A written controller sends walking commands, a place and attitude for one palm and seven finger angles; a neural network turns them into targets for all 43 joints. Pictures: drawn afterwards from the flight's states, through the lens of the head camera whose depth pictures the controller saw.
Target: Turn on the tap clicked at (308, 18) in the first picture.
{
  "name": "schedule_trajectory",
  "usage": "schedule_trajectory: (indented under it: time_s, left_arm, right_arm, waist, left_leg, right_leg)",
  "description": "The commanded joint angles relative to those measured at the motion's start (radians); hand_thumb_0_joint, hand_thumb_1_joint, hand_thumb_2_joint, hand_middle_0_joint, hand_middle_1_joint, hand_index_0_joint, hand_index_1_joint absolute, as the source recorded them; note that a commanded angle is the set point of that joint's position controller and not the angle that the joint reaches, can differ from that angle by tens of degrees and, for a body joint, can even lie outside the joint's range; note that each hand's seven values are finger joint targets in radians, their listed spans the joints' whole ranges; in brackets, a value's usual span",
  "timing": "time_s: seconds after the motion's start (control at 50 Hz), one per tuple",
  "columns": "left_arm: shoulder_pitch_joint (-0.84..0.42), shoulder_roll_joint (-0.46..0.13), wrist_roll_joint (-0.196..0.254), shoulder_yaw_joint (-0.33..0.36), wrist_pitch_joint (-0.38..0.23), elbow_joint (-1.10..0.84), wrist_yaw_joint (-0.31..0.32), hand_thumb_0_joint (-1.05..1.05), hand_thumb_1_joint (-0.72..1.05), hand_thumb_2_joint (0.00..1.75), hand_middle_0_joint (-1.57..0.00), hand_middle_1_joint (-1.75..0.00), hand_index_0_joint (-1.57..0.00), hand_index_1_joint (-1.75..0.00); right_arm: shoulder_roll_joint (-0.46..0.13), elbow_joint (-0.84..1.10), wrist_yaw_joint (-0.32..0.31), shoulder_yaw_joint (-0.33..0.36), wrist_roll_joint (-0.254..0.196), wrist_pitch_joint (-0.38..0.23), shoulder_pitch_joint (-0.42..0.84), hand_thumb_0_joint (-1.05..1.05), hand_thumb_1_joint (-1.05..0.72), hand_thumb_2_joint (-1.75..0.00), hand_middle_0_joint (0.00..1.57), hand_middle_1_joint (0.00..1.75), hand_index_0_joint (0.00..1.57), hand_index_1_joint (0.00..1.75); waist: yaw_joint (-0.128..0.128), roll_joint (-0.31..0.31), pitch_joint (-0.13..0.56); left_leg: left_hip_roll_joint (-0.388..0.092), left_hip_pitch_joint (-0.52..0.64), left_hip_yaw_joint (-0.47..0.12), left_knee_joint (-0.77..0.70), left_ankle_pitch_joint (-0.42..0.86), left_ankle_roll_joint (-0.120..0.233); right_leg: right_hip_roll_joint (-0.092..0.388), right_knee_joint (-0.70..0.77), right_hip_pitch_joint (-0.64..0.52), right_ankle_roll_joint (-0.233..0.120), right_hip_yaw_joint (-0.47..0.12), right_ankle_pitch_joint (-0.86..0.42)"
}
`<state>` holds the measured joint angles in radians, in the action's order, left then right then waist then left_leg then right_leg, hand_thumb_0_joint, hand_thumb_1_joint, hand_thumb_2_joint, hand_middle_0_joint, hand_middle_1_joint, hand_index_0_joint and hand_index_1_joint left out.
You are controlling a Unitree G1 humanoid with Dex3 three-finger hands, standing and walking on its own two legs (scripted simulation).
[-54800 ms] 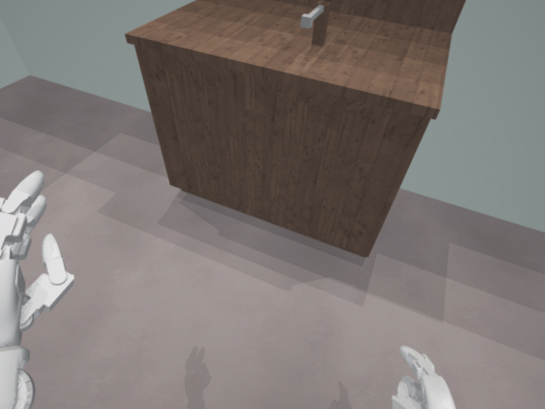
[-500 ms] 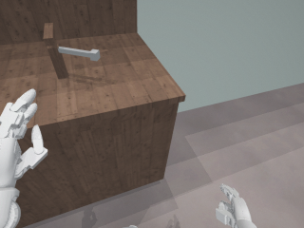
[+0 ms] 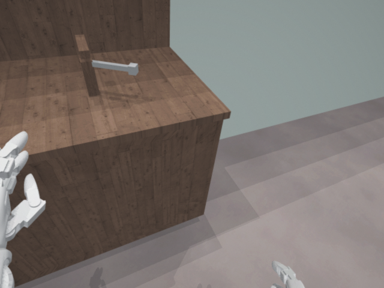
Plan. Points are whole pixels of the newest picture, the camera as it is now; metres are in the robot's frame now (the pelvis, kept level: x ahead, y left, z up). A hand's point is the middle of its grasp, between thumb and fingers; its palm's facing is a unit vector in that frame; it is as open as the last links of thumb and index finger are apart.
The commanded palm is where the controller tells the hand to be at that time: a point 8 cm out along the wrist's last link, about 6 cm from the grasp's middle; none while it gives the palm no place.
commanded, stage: stop stepping back and stand still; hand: left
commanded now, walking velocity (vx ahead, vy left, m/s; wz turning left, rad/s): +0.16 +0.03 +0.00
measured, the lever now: (133, 69) +0.71 +0.24 +0.14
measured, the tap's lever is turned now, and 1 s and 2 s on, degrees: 57 57 57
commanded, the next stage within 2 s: stand and check the lever's angle in 0.50 s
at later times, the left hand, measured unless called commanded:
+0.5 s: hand (15, 235) +0.15 +0.26 +0.16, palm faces +0.47 -0.79 -0.40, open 7.4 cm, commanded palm +0.10 +0.30 +0.16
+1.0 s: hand (25, 215) +0.18 +0.28 +0.14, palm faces +0.45 -0.82 -0.36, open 7.4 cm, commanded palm +0.13 +0.31 +0.16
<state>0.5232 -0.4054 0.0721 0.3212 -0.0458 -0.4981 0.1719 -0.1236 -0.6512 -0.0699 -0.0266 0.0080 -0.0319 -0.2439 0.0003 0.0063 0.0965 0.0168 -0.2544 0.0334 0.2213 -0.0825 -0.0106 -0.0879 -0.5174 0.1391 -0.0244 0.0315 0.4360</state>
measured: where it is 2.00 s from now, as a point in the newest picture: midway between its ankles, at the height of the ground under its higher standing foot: outside the picture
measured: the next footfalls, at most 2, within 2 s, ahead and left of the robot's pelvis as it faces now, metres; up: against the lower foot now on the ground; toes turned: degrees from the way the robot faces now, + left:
right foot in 0.06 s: +0.01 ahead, -0.06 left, +0.00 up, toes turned -1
left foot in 0.28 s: +0.02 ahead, +0.16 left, +0.00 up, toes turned +5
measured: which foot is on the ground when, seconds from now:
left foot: down 0.00-0.04, up 0.06-0.26, down 0.28-0.50, up 0.52-0.74, down 0.76-1.00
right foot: up 0.00-0.04, down 0.06-1.00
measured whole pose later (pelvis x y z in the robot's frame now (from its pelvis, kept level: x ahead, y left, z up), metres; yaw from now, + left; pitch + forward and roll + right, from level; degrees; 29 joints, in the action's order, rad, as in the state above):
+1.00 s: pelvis -0.02 +0.03 -0.02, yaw +1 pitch -1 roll -1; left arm 0.45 -0.34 0.06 0.32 -0.10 -0.48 0.17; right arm -0.21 -0.59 -0.07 0.01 -0.01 -0.08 -0.15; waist 0.02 -0.02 -0.02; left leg -0.05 -0.27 0.03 0.53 -0.25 -0.01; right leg -0.04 -0.49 0.20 -0.04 0.06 0.28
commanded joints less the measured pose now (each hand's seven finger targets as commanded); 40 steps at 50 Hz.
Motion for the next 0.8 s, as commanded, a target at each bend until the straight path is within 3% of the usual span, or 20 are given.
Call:
schedule_trajectory:
  time_s: [0.0, 0.02, 0.04, 0.08, 0.1, 0.18, 0.22, 0.24, 0.28, 0.3, 0.34, 0.4, 0.44, 0.48, 0.52, 0.6, 0.66, 0.7, 0.74, 0.78]
  left_arm:
    - [-0.191, -0.108, -0.018, 0.030, -0.044, -0.139, -0.012, 0.00, 0.90, 0.90, -0.20, -0.30, -0.20, -0.30]
    - [-0.229, -0.123, -0.015, 0.027, -0.048, -0.185, -0.015, 0.00, 0.90, 0.90, -0.20, -0.30, -0.20, -0.30]
    - [-0.297, -0.152, -0.014, 0.051, -0.064, -0.243, -0.010, 0.00, 0.90, 0.90, -0.20, -0.30, -0.20, -0.30]
    - [-0.344, -0.105, -0.015, 0.013, -0.098, -0.225, -0.020, 0.00, 0.90, 0.90, -0.20, -0.30, -0.20, -0.30]
    - [-0.294, -0.121, -0.008, 0.045, -0.081, -0.091, -0.013, 0.00, 0.90, 0.90, -0.20, -0.30, -0.20, -0.30]
    - [-0.349, -0.130, -0.016, 0.052, -0.084, -0.077, 0.002, 0.00, 0.90, 0.90, -0.20, -0.30, -0.20, -0.30]
    - [-0.320, -0.126, -0.019, 0.056, -0.089, -0.081, 0.011, 0.00, 0.90, 0.90, -0.20, -0.30, -0.20, -0.30]
    - [-0.315, -0.128, -0.015, 0.070, -0.095, -0.106, 0.016, 0.00, 0.90, 0.90, -0.20, -0.30, -0.20, -0.30]
    - [-0.295, -0.138, -0.005, 0.095, -0.115, -0.180, 0.025, 0.00, 0.90, 0.90, -0.20, -0.30, -0.20, -0.30]
    - [-0.270, -0.161, -0.015, 0.118, -0.120, -0.185, 0.019, 0.00, 0.90, 0.90, -0.20, -0.30, -0.20, -0.30]
    - [-0.223, -0.160, -0.018, 0.135, -0.125, -0.215, 0.009, 0.00, 0.90, 0.90, -0.20, -0.30, -0.20, -0.30]
    - [-0.170, -0.120, -0.021, 0.104, -0.114, -0.219, 0.010, 0.00, 0.90, 0.90, -0.20, -0.30, -0.20, -0.30]
    - [-0.108, -0.093, -0.032, 0.088, -0.099, -0.163, 0.010, 0.00, 0.90, 0.90, -0.20, -0.30, -0.20, -0.30]
    - [-0.115, -0.107, -0.037, 0.088, -0.087, -0.108, -0.002, 0.00, 0.90, 0.90, -0.20, -0.30, -0.20, -0.30]
    - [-0.226, -0.133, -0.023, 0.112, -0.129, -0.161, -0.002, 0.00, 0.90, 0.90, -0.20, -0.30, -0.20, -0.30]
    - [-0.216, -0.138, -0.017, 0.130, -0.149, -0.133, -0.001, 0.00, 0.90, 0.90, -0.20, -0.30, -0.20, -0.30]
    - [-0.220, -0.125, -0.012, 0.121, -0.156, -0.182, 0.008, 0.00, 0.90, 0.90, -0.20, -0.30, -0.20, -0.30]
    - [-0.189, -0.113, -0.007, 0.111, -0.158, -0.217, 0.012, 0.00, 0.90, 0.90, -0.20, -0.30, -0.20, -0.30]
    - [-0.161, -0.099, -0.011, 0.105, -0.147, -0.213, 0.013, 0.00, 0.90, 0.90, -0.20, -0.30, -0.20, -0.30]
    - [-0.139, -0.118, -0.013, 0.131, -0.138, -0.176, 0.011, 0.00, 0.90, 0.90, -0.20, -0.30, -0.20, -0.30]
  right_arm:
    - [-0.172, 0.142, -0.011, 0.067, 0.003, -0.047, 0.152, 0.00, -0.90, -0.90, 0.20, 0.30, 0.20, 0.30]
    - [-0.177, 0.148, -0.007, 0.062, -0.003, -0.047, 0.173, 0.00, -0.90, -0.90, 0.20, 0.30, 0.20, 0.30]
    - [-0.182, 0.156, -0.005, 0.055, -0.001, -0.055, 0.191, 0.00, -0.90, -0.90, 0.20, 0.30, 0.20, 0.30]
    - [-0.182, 0.138, 0.011, 0.071, -0.014, -0.066, 0.157, 0.00, -0.90, -0.90, 0.20, 0.30, 0.20, 0.30]
    - [-0.218, 0.140, 0.000, 0.098, -0.024, -0.074, 0.135, 0.00, -0.90, -0.90, 0.20, 0.30, 0.20, 0.30]
    - [-0.186, 0.138, -0.033, 0.067, -0.022, -0.043, 0.185, 0.00, -0.90, -0.90, 0.20, 0.30, 0.20, 0.30]
    - [-0.190, 0.144, -0.044, 0.055, -0.009, -0.046, 0.162, 0.00, -0.90, -0.90, 0.20, 0.30, 0.20, 0.30]
    - [-0.205, 0.152, -0.048, 0.057, -0.005, -0.053, 0.151, 0.00, -0.90, -0.90, 0.20, 0.30, 0.20, 0.30]
    - [-0.224, 0.188, -0.047, 0.055, -0.014, -0.064, 0.136, 0.00, -0.90, -0.90, 0.20, 0.30, 0.20, 0.30]
    - [-0.195, 0.189, -0.043, 0.053, -0.012, -0.066, 0.132, 0.00, -0.90, -0.90, 0.20, 0.30, 0.20, 0.30]
    - [-0.200, 0.171, -0.025, 0.065, 0.000, -0.087, 0.131, 0.00, -0.90, -0.90, 0.20, 0.30, 0.20, 0.30]
    - [-0.194, 0.164, -0.014, 0.059, -0.005, -0.113, 0.140, 0.00, -0.90, -0.90, 0.20, 0.30, 0.20, 0.30]
    - [-0.200, 0.167, -0.013, 0.066, -0.004, -0.110, 0.134, 0.00, -0.90, -0.90, 0.20, 0.30, 0.20, 0.30]
    - [-0.187, 0.170, -0.006, 0.078, -0.011, -0.109, 0.135, 0.00, -0.90, -0.90, 0.20, 0.30, 0.20, 0.30]
    - [-0.175, 0.143, -0.003, 0.070, -0.009, -0.133, 0.121, 0.00, -0.90, -0.90, 0.20, 0.30, 0.20, 0.30]
    - [-0.160, 0.134, -0.015, 0.060, -0.012, -0.123, 0.140, 0.00, -0.90, -0.90, 0.20, 0.30, 0.20, 0.30]
    - [-0.160, 0.152, -0.021, 0.055, -0.002, -0.127, 0.163, 0.00, -0.90, -0.90, 0.20, 0.30, 0.20, 0.30]
    - [-0.177, 0.162, -0.022, 0.064, -0.001, -0.127, 0.164, 0.00, -0.90, -0.90, 0.20, 0.30, 0.20, 0.30]
    - [-0.206, 0.184, -0.018, 0.073, -0.009, -0.112, 0.180, 0.00, -0.90, -0.90, 0.20, 0.30, 0.20, 0.30]
    - [-0.198, 0.187, -0.017, 0.071, -0.014, -0.104, 0.177, 0.00, -0.90, -0.90, 0.20, 0.30, 0.20, 0.30]
  waist:
    - [0.001, 0.080, -0.005]
    - [0.011, 0.175, -0.030]
    - [0.010, 0.150, -0.055]
    - [-0.022, 0.187, 0.042]
    - [-0.026, 0.248, -0.050]
    - [-0.020, 0.008, -0.169]
    - [-0.019, -0.082, -0.154]
    - [-0.019, -0.147, -0.148]
    - [-0.031, -0.396, -0.147]
    - [-0.024, -0.310, -0.135]
    - [-0.011, -0.224, -0.111]
    - [0.000, -0.240, -0.087]
    - [0.017, -0.121, -0.090]
    - [0.014, 0.260, -0.112]
    - [-0.016, 0.115, -0.046]
    - [-0.010, 0.119, -0.028]
    - [0.009, 0.085, -0.010]
    - [0.011, -0.035, -0.008]
    - [0.026, -0.138, -0.042]
    - [0.017, -0.134, -0.080]
  left_leg:
    - [-0.027, 0.021, -0.013, 0.384, -0.280, -0.017]
    - [-0.013, -0.066, -0.043, 0.588, -0.250, -0.005]
    - [-0.030, -0.192, -0.062, 0.707, -0.255, -0.005]
    - [-0.039, -0.241, -0.075, 0.706, -0.240, -0.009]
    - [-0.050, -0.245, -0.072, 0.688, -0.217, -0.005]
    - [-0.090, 0.005, 0.007, 0.497, -0.296, 0.020]
    - [-0.052, 0.080, 0.051, 0.383, -0.360, 0.031]
    - [-0.093, 0.079, -0.059, 0.265, -0.483, 0.063]
    - [-0.362, 0.106, -0.550, -0.049, -0.740, 0.175]
    - [-0.380, 0.002, -0.554, -0.107, -0.725, 0.209]
    - [-0.341, -0.136, -0.459, -0.090, -0.682, 0.183]
    - [-0.256, -0.180, -0.198, 0.007, -0.564, 0.114]
    - [-0.162, -0.276, -0.083, 0.222, -0.544, 0.066]
    - [-0.023, -0.380, -0.009, 0.766, -0.426, 0.016]
    - [-0.061, -0.361, -0.079, 0.881, -0.345, -0.003]
    - [-0.072, -0.177, -0.025, 0.621, -0.283, -0.002]
    - [-0.028, 0.017, 0.031, 0.364, -0.165, 0.018]
    - [-0.077, 0.130, -0.040, 0.223, -0.065, 0.036]
    - [-0.192, 0.092, -0.196, 0.166, -0.083, 0.080]
    - [-0.168, -0.020, -0.180, 0.158, -0.183, 0.074]
  right_leg:
    - [0.237, 0.378, 0.113, -0.123, -0.236, -0.070]
    - [0.368, 0.432, 0.183, -0.180, -0.409, 0.006]
    - [0.420, 0.417, 0.162, -0.225, -0.444, -0.067]
    - [0.363, 0.312, 0.054, -0.195, -0.330, -0.011]
    - [0.335, 0.327, 0.094, -0.180, -0.330, 0.018]
    - [0.323, 0.270, 0.385, -0.156, -0.203, 0.249]
    - [0.242, 0.156, 0.408, -0.129, -0.148, 0.292]
    - [0.183, 0.038, 0.413, -0.105, -0.126, 0.283]
    - [0.021, -0.327, 0.486, -0.011, 0.037, 0.146]
    - [0.050, -0.462, 0.409, -0.012, -0.012, 0.101]
    - [0.084, -0.447, 0.268, -0.008, -0.031, 0.060]
    - [0.071, -0.146, 0.043, 0.003, 0.049, 0.012]
    - [0.060, 0.073, -0.098, -0.017, 0.031, -0.039]
    - [0.384, 0.350, 0.007, -0.147, -0.546, 0.072]
    - [0.404, 0.276, -0.014, -0.177, -0.473, -0.236]
    - [0.327, 0.162, 0.012, -0.130, -0.214, -0.505]
    - [0.278, 0.144, 0.058, -0.087, -0.160, -0.346]
    - [0.218, 0.080, 0.109, -0.037, -0.120, -0.237]
    - [0.125, 0.062, 0.157, 0.019, -0.084, -0.150]
    - [0.107, 0.102, 0.103, 0.026, -0.087, -0.171]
